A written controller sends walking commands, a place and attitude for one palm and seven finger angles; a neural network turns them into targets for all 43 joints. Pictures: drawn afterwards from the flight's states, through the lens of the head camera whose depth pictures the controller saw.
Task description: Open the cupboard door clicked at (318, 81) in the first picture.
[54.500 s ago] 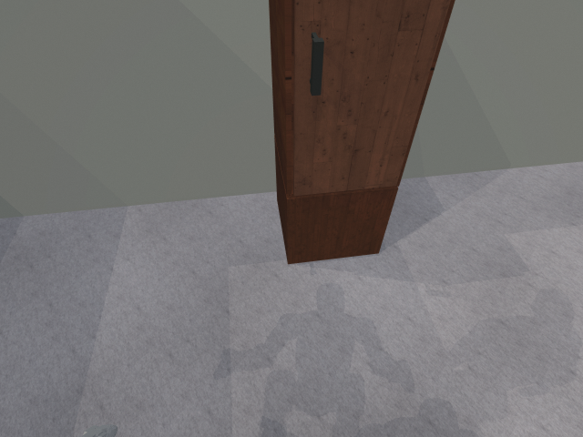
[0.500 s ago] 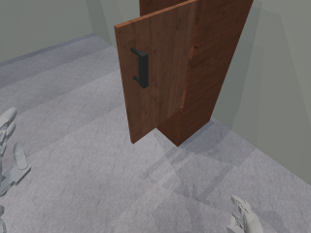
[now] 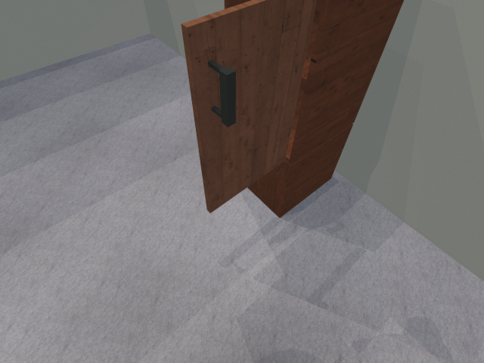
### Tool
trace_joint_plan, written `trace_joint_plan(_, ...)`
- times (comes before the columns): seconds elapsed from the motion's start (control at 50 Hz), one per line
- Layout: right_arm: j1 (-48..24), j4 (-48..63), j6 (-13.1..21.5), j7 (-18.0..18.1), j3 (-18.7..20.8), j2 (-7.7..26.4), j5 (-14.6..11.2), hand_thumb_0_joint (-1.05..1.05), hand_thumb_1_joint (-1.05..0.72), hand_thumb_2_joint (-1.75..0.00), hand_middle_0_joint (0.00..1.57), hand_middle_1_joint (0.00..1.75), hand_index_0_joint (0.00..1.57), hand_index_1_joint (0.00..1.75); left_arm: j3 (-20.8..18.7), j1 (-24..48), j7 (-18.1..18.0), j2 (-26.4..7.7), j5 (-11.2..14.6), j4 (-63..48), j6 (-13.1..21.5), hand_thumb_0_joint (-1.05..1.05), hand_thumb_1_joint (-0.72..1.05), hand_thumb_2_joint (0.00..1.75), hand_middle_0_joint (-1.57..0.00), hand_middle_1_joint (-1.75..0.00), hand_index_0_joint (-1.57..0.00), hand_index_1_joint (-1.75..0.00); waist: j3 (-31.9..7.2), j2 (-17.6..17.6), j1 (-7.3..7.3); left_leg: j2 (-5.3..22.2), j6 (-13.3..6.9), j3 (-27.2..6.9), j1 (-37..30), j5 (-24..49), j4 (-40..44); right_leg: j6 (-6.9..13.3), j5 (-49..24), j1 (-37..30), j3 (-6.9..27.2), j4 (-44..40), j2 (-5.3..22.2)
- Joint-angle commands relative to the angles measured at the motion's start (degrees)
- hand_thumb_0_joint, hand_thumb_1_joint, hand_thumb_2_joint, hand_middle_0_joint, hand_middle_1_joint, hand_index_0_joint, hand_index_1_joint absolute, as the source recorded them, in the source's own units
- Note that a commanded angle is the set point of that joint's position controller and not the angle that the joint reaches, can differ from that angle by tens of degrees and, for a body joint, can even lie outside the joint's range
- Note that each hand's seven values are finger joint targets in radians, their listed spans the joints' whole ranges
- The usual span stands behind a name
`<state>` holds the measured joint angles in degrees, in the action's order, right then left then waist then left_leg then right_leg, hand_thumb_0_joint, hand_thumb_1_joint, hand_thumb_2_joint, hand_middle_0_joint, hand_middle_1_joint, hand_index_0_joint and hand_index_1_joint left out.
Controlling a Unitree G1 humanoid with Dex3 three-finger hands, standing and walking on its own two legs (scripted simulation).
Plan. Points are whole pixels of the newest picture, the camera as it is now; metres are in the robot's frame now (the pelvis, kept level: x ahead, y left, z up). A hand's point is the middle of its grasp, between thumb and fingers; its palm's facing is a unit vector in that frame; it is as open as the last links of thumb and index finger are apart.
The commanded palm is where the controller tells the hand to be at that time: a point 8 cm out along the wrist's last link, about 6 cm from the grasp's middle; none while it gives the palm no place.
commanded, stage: let the arm hang, fingers relaxed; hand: left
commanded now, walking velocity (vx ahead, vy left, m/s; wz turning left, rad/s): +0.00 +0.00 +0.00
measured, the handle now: (221, 93) +0.60 +0.08 +0.11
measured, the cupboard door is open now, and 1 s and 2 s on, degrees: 92 92 92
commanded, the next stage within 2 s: look to check the result in 0.58 s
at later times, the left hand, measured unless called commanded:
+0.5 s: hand out of the picture +0.09 +0.19 -0.16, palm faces -0.02 -0.96 -0.26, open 7.3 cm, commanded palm none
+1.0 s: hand out of the picture +0.09 +0.21 -0.15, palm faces -0.02 -0.94 -0.34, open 7.3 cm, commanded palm none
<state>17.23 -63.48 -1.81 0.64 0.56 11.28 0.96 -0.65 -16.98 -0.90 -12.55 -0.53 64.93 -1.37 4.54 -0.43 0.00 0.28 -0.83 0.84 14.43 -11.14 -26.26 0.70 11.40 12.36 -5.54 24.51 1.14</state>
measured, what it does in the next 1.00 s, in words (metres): stands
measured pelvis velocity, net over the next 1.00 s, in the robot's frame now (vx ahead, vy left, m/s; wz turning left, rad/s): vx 0.03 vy -0.02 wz -0.02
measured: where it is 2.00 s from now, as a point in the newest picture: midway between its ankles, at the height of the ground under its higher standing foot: outside the picture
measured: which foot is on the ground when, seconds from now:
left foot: down 0.00-1.00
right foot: down 0.00-1.00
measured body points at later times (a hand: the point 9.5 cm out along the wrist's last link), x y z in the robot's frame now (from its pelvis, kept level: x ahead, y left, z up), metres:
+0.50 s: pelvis +0.01 -0.01 +0.00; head +0.02 -0.02 +0.45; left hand +0.09 +0.24 -0.14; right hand +0.05 -0.26 -0.15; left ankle +0.03 +0.11 -0.74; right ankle +0.02 -0.11 -0.74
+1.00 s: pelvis +0.03 -0.02 +0.01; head +0.05 -0.04 +0.46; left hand +0.09 +0.26 -0.13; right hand +0.08 -0.30 -0.15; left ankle +0.03 +0.11 -0.74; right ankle +0.02 -0.11 -0.74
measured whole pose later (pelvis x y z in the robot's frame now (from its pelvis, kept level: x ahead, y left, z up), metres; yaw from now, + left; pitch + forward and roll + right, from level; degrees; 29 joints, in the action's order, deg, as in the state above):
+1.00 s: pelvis +0.03 -0.02 +0.01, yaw -1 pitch -1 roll +0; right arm 7.5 -64.8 -0.5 0.6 0.8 17.2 0.9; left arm -0.9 -7.4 -0.8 -16.4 -0.4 66.1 0.8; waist 4.0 -2.0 -0.5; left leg 1.7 1.2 1.3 6.9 -10.0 -18.2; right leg 2.2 11.1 6.0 -5.1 18.2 -0.7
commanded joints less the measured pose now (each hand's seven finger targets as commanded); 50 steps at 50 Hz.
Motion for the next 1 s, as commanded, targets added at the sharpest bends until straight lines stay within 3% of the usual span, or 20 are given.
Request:
trace_joint_plan(0.0,0.18,2.47,1.62,0.90,1.74,8.10,0.01,0.00,-0.90,-0.90,0.20,0.30,0.20,0.30,-1.68,1.33,-0.50,-7.83,0.04,-2.14,2.19,0.00,0.90,0.90,-0.20,-0.30,-0.20,-0.30,-2.78,-0.41,-0.45,5.35,-1.39,-5.26,-0.30,-2.41,6.44,3.16,5.29,-0.54,7.09,-6.65,5.75)
trace_joint_plan(0.06,0.52,1.63,1.54,0.90,1.75,7.68,0.02,0.00,-0.90,-0.90,0.20,0.30,0.20,0.30,-1.70,1.46,-0.62,-7.90,0.02,-1.55,2.09,0.00,0.90,0.90,-0.20,-0.30,-0.20,-0.30,-2.01,1.45,-0.44,5.34,-1.42,-4.94,-0.88,-2.50,6.71,2.98,6.24,0.09,7.16,-7.10,5.75)
trace_joint_plan(0.26,-2.28,0.88,1.95,0.68,1.58,8.04,0.22,0.00,-0.90,-0.90,0.20,0.30,0.20,0.30,-1.99,4.46,-0.70,-8.76,-0.15,-1.83,2.20,0.00,0.90,0.90,-0.20,-0.30,-0.20,-0.30,-0.30,0.89,-0.20,5.67,-1.12,-5.09,-0.86,-0.60,8.81,2.35,4.03,-0.57,7.28,-6.82,5.60)
trace_joint_plan(0.56,-7.32,1.30,2.61,0.72,1.75,11.68,0.21,0.00,-0.90,-0.90,0.20,0.30,0.20,0.30,-2.56,9.08,-0.40,-11.52,-0.08,-2.88,3.18,0.00,0.90,0.90,-0.20,-0.30,-0.20,-0.30,-3.90,-0.93,-0.26,6.24,-0.43,-4.69,-5.19,6.72,9.42,2.39,-4.82,-5.00,7.32,-8.06,6.31)
trace_joint_plan(0.9,-9.59,1.38,2.16,0.62,1.70,14.80,0.07,0.00,-0.90,-0.90,0.20,0.30,0.20,0.30,-2.29,10.65,-0.33,-14.57,0.08,-2.13,3.48,0.00,0.90,0.90,-0.20,-0.30,-0.20,-0.30,-4.48,0.81,-0.56,6.51,-0.27,-4.06,-8.33,7.39,9.55,2.40,-7.15,-5.73,8.10,-10.49,6.75)
trace_joint_plan(0.98,-9.81,1.63,2.28,0.75,1.74,15.56,-0.07,0.00,-0.90,-0.90,0.20,0.30,0.20,0.30,-2.45,10.61,-0.45,-15.08,0.10,-2.21,3.75,0.00,0.90,0.90,-0.20,-0.30,-0.20,-0.30,-6.47,1.13,-0.48,6.77,-0.28,-3.87,-9.55,10.02,9.20,2.33,-12.47,-7.39,7.89,-9.72,6.72)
